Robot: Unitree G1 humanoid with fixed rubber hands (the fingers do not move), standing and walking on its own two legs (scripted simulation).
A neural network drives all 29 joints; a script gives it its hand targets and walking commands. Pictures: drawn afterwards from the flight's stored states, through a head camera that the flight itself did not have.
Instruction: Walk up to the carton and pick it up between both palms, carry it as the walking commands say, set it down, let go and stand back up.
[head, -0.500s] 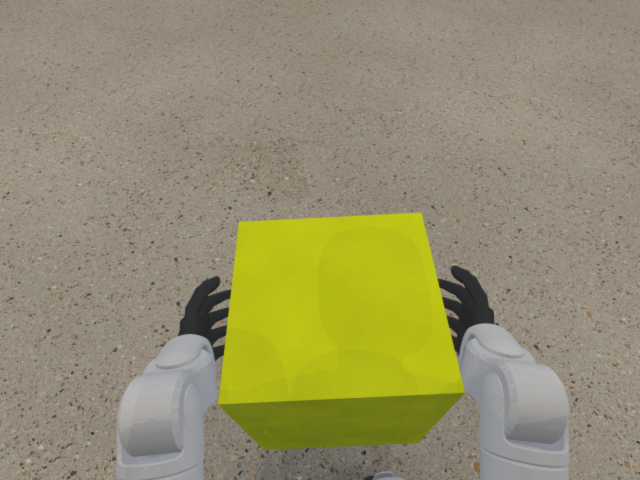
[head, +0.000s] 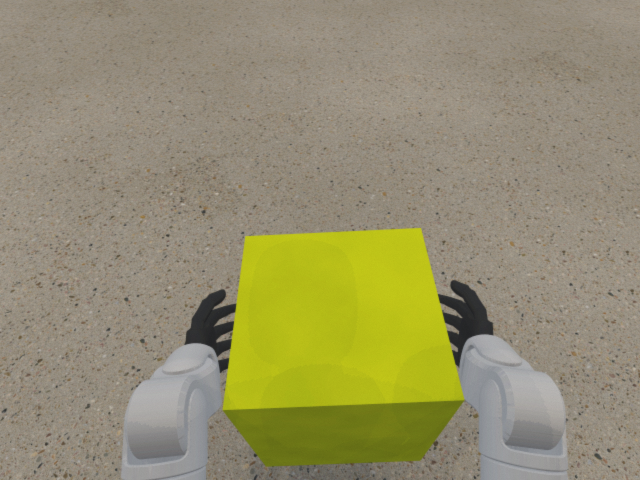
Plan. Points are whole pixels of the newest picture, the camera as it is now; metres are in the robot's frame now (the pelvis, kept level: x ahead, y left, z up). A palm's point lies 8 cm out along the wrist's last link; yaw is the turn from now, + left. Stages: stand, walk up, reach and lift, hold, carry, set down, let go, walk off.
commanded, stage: carry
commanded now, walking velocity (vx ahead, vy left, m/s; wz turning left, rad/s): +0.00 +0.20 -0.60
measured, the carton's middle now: (338, 355) +0.29 -0.02 -0.01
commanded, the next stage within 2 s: none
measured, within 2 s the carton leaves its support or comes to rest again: neither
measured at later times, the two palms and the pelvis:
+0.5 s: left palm (161, 391) +0.23 +0.18 +0.05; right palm (453, 478) +0.14 -0.11 +0.06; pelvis -0.06 +0.12 +0.00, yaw -18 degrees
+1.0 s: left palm (114, 404) +0.21 +0.22 +0.06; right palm out of the picture +0.04 -0.03 +0.06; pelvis -0.08 +0.25 +0.00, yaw -37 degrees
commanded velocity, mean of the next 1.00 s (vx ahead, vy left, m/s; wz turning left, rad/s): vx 0.00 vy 0.20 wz -0.60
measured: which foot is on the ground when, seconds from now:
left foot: up 0.00-0.06, down 0.08-0.34, up 0.36-0.62, down 0.64-0.90, up 0.92-1.00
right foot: down 0.00-0.08, up 0.10-0.30, down 0.32-0.64, up 0.66-0.88, down 0.90-1.00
